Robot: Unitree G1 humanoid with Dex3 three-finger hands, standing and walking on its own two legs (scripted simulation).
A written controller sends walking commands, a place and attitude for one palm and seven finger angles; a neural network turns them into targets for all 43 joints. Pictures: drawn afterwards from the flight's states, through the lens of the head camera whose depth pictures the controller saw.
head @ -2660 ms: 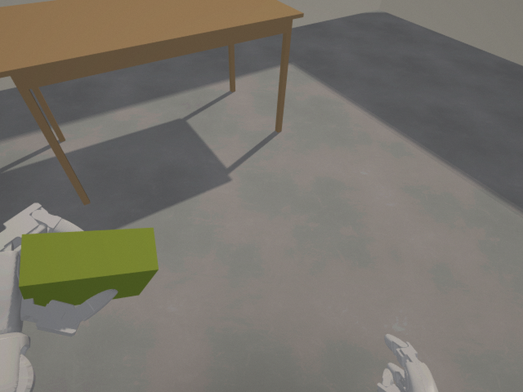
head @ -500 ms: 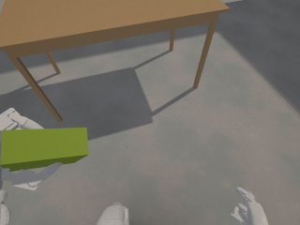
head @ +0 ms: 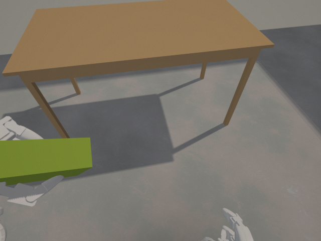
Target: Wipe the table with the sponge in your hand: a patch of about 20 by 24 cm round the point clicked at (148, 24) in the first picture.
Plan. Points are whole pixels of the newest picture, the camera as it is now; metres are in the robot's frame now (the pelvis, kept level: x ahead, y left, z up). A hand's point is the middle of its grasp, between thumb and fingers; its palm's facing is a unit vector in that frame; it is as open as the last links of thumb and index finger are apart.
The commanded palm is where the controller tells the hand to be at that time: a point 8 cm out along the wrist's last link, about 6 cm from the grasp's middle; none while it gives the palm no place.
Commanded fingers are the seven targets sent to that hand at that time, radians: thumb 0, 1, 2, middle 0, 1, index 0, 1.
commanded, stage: walk to a spot facing it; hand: left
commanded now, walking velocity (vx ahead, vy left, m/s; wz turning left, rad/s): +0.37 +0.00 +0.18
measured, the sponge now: (59, 160) +0.22 +0.21 +0.16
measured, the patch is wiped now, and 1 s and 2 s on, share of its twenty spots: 0.00 0.00 0.00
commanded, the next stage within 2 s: turn to face it in 0.48 s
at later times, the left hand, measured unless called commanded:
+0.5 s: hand (62, 111) +0.32 +0.24 +0.18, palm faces +0.54 -0.69 -0.48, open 9.5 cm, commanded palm +0.26 +0.27 +0.17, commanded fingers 0.00 0.10 1.30 -1.20 -1.60 -1.20 -1.60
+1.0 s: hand (95, 93) +0.40 +0.21 +0.15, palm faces +0.64 -0.68 -0.35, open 9.6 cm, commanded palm +0.34 +0.22 +0.17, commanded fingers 0.00 0.10 1.30 -1.20 -1.60 -1.20 -1.60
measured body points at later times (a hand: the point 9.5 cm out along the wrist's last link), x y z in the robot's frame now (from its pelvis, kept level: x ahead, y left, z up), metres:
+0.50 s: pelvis +0.15 -0.03 -0.02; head +0.19 -0.02 +0.43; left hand +0.29 +0.27 +0.20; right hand +0.34 -0.27 -0.10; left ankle +0.22 +0.11 -0.73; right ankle +0.08 -0.13 -0.74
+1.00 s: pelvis +0.23 -0.08 -0.02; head +0.25 -0.11 +0.43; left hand +0.37 +0.24 +0.17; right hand +0.47 -0.24 -0.11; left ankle +0.20 +0.07 -0.68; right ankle +0.28 -0.15 -0.74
